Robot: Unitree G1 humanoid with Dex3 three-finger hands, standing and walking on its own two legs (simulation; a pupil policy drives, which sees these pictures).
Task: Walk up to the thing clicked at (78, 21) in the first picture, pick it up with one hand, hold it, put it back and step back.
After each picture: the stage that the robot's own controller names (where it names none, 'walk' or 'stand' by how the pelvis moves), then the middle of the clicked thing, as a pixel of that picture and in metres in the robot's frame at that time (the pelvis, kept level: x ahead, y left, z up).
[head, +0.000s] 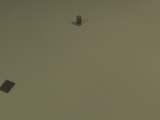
stand; (78, 20) +1.76 +0.13 -0.72
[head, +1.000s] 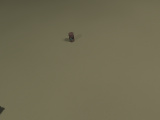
walk; (71, 37) +1.61 +0.36 -0.71
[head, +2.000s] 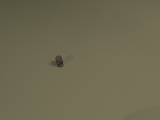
walk; (59, 61) +1.02 +0.38 -0.71
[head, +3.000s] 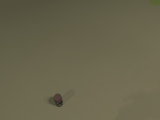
walk; (58, 100) +0.62 +0.30 -0.71
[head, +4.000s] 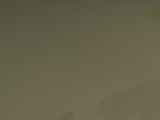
stand; out of the picture +0.39 +0.20 -0.70
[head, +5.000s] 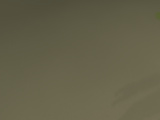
stand; out of the picture +0.34 +0.22 -0.72
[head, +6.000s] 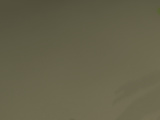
stand; out of the picture +0.34 +0.23 -0.72
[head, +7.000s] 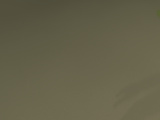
stand; out of the picture +0.33 +0.23 -0.73
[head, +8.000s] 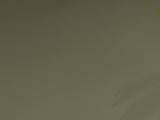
stand; out of the picture +0.33 +0.23 -0.73
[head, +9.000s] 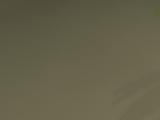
go down; out of the picture +0.32 +0.23 -0.73
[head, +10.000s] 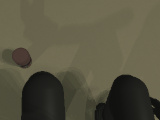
go down; (22, 58) +0.40 +0.26 -0.30
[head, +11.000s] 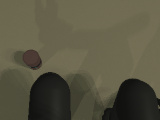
close in; (33, 60) +0.40 +0.26 -0.30
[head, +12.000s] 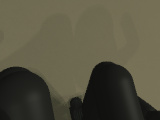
close in; out of the picture +0.38 +0.29 -0.22
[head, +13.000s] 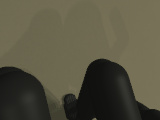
close; out of the picture +0.38 +0.30 -0.21
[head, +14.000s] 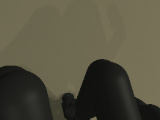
lift; out of the picture +0.36 +0.30 -0.22
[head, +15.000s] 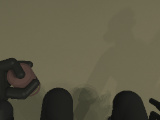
lift; (25, 81) +0.31 +0.22 -0.04
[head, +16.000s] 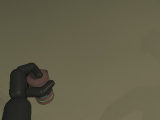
hold; (41, 87) +0.32 +0.18 +0.00
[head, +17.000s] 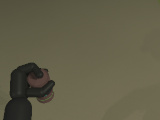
hold; (42, 86) +0.32 +0.18 +0.00
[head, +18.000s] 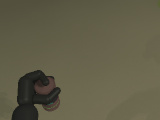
crouch; (48, 94) +0.31 +0.16 -0.01
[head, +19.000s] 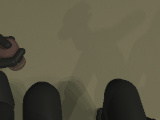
crouch; (12, 55) +0.42 +0.25 -0.11
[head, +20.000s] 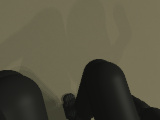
lower; out of the picture +0.38 +0.31 -0.22
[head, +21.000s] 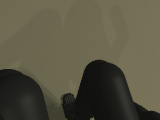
lower; out of the picture +0.37 +0.31 -0.22
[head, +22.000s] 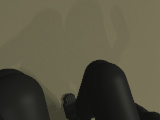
lower; out of the picture +0.37 +0.31 -0.22
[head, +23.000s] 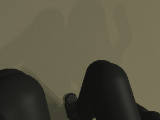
lower; out of the picture +0.37 +0.31 -0.22
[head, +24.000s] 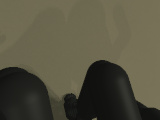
open; out of the picture +0.36 +0.29 -0.22
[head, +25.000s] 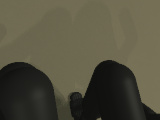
stand; out of the picture +0.36 +0.29 -0.22
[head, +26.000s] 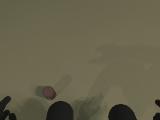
walk; (49, 93) +0.37 +0.24 -0.50
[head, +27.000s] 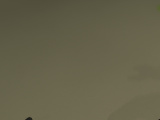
stand; out of the picture +0.33 +0.22 -0.66
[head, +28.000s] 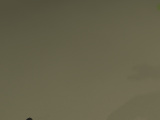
stand; out of the picture +0.33 +0.22 -0.67
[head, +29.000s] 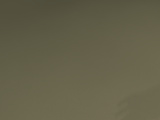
stand; out of the picture +0.35 +0.20 -0.71
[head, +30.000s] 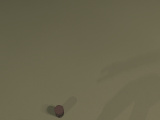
walk; (59, 111) +0.39 +0.16 -0.71
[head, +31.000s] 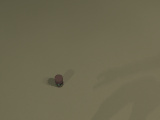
walk; (59, 81) +0.63 +0.20 -0.70
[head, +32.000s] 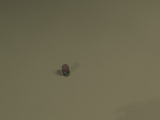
stand; (65, 70) +0.91 +0.28 -0.70
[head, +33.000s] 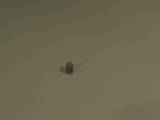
stand; (69, 68) +0.93 +0.21 -0.72
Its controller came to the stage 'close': yes
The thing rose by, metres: 0.70
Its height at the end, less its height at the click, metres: +0.00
